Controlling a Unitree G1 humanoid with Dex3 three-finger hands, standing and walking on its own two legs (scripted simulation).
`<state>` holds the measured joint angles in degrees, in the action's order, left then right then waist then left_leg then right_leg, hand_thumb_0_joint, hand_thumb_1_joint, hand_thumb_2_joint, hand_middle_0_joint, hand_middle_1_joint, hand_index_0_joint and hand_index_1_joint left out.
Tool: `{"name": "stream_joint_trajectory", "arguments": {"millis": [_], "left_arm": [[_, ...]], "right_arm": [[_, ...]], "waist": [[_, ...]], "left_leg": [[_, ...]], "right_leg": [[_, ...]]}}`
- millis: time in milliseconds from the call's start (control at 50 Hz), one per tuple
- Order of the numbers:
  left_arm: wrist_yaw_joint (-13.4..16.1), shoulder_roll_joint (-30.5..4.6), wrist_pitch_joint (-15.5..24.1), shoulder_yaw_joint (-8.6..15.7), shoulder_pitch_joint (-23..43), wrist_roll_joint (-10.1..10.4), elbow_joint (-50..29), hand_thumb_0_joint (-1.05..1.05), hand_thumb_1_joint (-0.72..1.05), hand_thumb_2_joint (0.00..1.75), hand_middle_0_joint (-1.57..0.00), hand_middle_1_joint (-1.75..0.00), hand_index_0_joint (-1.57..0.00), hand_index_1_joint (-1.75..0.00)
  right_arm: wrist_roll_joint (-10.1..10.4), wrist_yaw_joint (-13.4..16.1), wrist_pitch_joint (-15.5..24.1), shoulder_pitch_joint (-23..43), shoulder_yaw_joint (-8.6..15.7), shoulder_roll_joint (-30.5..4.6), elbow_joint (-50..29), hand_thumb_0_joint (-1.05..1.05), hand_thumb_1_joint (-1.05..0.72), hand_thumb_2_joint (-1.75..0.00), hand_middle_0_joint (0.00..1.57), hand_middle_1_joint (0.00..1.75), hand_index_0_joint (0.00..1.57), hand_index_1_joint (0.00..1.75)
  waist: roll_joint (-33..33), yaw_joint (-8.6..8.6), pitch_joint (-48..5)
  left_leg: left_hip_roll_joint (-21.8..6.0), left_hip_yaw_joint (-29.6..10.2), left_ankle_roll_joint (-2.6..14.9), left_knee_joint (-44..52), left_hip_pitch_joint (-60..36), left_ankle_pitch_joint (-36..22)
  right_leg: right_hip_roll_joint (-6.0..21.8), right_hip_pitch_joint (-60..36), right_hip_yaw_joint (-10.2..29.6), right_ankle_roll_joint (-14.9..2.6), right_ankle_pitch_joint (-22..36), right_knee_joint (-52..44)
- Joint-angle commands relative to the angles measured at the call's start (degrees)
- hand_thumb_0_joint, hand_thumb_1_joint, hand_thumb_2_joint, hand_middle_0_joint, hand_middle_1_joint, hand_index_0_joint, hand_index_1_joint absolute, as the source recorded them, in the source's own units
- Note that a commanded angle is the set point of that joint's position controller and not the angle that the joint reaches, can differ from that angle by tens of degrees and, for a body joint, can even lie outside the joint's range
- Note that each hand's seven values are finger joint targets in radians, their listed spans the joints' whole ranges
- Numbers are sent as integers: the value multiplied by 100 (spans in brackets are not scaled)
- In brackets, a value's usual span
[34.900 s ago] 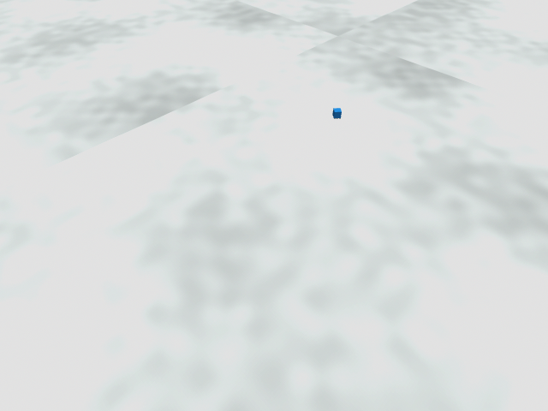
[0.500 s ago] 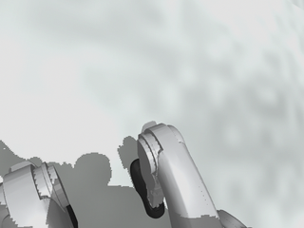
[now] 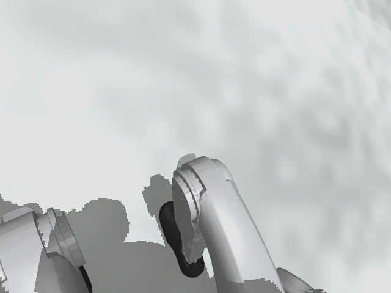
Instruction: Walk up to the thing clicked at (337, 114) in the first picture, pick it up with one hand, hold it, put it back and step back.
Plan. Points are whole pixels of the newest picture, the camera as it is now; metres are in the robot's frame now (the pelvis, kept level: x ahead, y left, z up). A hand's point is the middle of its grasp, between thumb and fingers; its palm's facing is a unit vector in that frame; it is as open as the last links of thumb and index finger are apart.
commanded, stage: open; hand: left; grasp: from above
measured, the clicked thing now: out of the picture +0.42 +0.34 -0.28
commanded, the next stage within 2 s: withdraw in 0.68 s
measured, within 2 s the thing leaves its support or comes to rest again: neither
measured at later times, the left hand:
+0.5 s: hand out of the picture +0.40 +0.32 -0.25, palm faces -0.37 -0.28 -0.88, open 11.6 cm
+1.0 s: hand out of the picture +0.42 +0.34 -0.24, palm faces -0.32 -0.27 -0.91, open 11.9 cm
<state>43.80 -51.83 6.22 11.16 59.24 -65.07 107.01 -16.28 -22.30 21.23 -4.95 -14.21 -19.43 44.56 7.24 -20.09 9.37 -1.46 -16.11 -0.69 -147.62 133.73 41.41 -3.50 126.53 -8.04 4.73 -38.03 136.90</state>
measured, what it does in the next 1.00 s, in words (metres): stands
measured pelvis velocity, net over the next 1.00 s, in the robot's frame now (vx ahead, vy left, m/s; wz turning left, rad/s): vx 0.00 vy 0.00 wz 0.00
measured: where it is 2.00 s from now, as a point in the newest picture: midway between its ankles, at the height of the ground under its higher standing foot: (139, 280)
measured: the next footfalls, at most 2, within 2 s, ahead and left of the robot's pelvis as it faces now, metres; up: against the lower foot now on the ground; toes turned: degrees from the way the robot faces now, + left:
none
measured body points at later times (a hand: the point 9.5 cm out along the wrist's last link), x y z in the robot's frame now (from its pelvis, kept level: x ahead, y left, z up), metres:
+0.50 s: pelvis +0.00 +0.00 +0.00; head +0.26 +0.13 +0.34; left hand +0.42 +0.33 -0.20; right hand +0.05 -0.25 -0.05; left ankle +0.06 +0.13 -0.26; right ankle +0.12 -0.13 -0.26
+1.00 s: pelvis +0.00 +0.00 +0.01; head +0.26 +0.13 +0.35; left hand +0.43 +0.34 -0.19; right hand +0.05 -0.25 -0.05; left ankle +0.06 +0.13 -0.26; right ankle +0.12 -0.13 -0.26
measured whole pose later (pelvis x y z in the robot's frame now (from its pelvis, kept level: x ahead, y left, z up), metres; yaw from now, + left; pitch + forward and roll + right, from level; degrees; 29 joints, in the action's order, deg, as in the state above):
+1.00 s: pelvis +0.00 +0.00 +0.01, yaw +0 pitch +27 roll -15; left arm 39.6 -50.9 5.1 12.8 56.2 -64.5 97.8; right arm -14.7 -22.2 20.5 -6.7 -12.1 -19.5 44.8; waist 6.4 -19.3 7.9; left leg -1.4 -15.9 -0.9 -146.2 133.7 41.6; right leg -3.0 126.5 -8.2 3.9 -38.4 135.7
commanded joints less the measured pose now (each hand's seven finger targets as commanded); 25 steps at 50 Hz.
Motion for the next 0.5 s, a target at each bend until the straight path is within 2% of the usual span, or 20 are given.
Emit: {"name": "stream_joint_trajectory", "arguments": {"millis": [0,80,120,140,160,180,200,240,300,320,340,360,380,400,440,480], "left_arm": [[108,-1067,-21,-38,1247,91,-466,0,10,43,-63,-47,-64,-47],[108,-1047,-55,3,1121,138,-484,0,0,52,-55,-54,-55,-54],[72,-1044,-53,-45,1317,88,-568,0,-2,53,-53,-56,-53,-56],[98,-1131,-54,34,1213,126,-543,0,-5,56,-52,-57,-51,-57],[95,-1098,-40,33,1291,91,-566,0,-5,56,-51,-57,-51,-58],[113,-1156,-41,61,1176,125,-554,0,-7,58,-50,-59,-50,-59],[134,-1157,-37,73,1251,68,-559,0,-8,59,-48,-61,-48,-61],[102,-1130,-29,0,1360,54,-556,0,-10,60,-46,-63,-46,-63],[110,-1230,-9,40,1347,61,-525,0,-14,65,-44,-65,-43,-66],[134,-1308,-11,117,1286,71,-575,0,-15,66,-43,-66,-42,-66],[134,-1252,-12,75,1311,69,-559,0,-16,67,-42,-65,-41,-66],[146,-1318,-1,131,1294,22,-561,0,-14,66,-43,-66,-42,-67],[127,-1235,10,31,1418,61,-620,0,-14,66,-42,-67,-42,-67],[135,-1303,-5,65,1274,57,-566,0,-15,68,-43,-66,-41,-67],[112,-1250,17,18,1427,67,-630,0,-14,68,-42,-67,-42,-68],[127,-1357,-2,81,1295,71,-617,0,-15,68,-42,-67,-41,-68]], "right_arm": [[52,24,70,-992,474,-1875,83,0,-89,-90,20,30,20,30],[83,31,70,-1020,516,-1917,75,0,-89,-90,20,30,20,30],[96,5,97,-1029,500,-1889,40,0,-89,-90,20,30,20,30],[110,23,78,-1037,507,-1947,69,0,-89,-90,20,30,20,30],[88,8,85,-1077,497,-1908,23,0,-89,-90,20,30,20,30],[112,32,60,-1029,514,-1948,52,0,-89,-90,20,30,20,30],[95,20,54,-1074,508,-1945,51,0,-89,-90,20,30,20,30],[80,8,66,-1041,481,-1930,26,0,-88,-90,20,30,20,30],[95,38,78,-1013,486,-1934,22,0,-88,-90,20,30,20,30],[106,54,64,-1048,503,-1974,25,0,-88,-90,20,30,20,30],[118,58,79,-1000,488,-1942,24,0,-88,-90,20,30,20,30],[89,50,69,-1085,495,-1957,46,0,-88,-90,20,30,20,30],[100,35,93,-994,478,-1917,-5,0,-88,-90,20,30,20,30],[100,60,87,-977,491,-1983,28,0,-88,-90,20,30,20,30],[100,36,114,-998,479,-1950,-7,0,-88,-90,20,30,20,30],[119,61,97,-1032,493,-1954,-22,0,-88,-90,20,30,20,30]], "waist": [[-2701,-310,-3261],[-2717,-276,-3433],[-2622,-350,-3349],[-2702,-301,-3390],[-2702,-349,-3404],[-2795,-287,-3430],[-2810,-308,-3448],[-2764,-408,-3326],[-2669,-403,-3223],[-2659,-345,-3352],[-2647,-355,-3313],[-2752,-357,-3408],[-2689,-402,-3286],[-2668,-356,-3337],[-2676,-441,-3248],[-2577,-385,-3326]], "left_leg": [[-163,681,48,1638,-2501,-898],[-170,652,41,1637,-2600,-1092],[-168,637,56,1561,-2593,-1107],[-170,652,47,1626,-2591,-1115],[-160,631,48,1608,-2649,-1142],[-184,636,25,1689,-2676,-1126],[-174,609,24,1664,-2687,-1210],[-172,647,41,1615,-2634,-1110],[-155,713,62,1603,-2550,-892],[-164,696,66,1610,-2535,-955],[-163,675,57,1596,-2562,-907],[-155,684,54,1652,-2615,-989],[-175,640,51,1591,-2593,-960],[-175,662,52,1641,-2594,-917],[-176,662,59,1579,-2578,-948],[-161,727,87,1533,-2510,-945]], "right_leg": [[-168,-1821,-803,-516,1170,-1138],[-182,-1924,-791,-523,1349,-1113],[-160,-1793,-821,-500,1362,-1075],[-176,-1911,-795,-515,1370,-1126],[-156,-1862,-824,-513,1376,-1087],[-190,-1924,-803,-532,1367,-1122],[-174,-1895,-835,-528,1425,-1071],[-167,-1840,-833,-513,1352,-1101],[-164,-1865,-780,-512,1188,-1192],[-183,-1949,-773,-509,1232,-1226],[-153,-1838,-792,-512,1192,-1154],[-167,-1934,-800,-521,1237,-1181],[-134,-1824,-816,-503,1241,-1114],[-165,-1884,-791,-513,1207,-1186],[-132,-1844,-803,-496,1247,-1142],[-170,-1989,-732,-490,1245,-1263]]}}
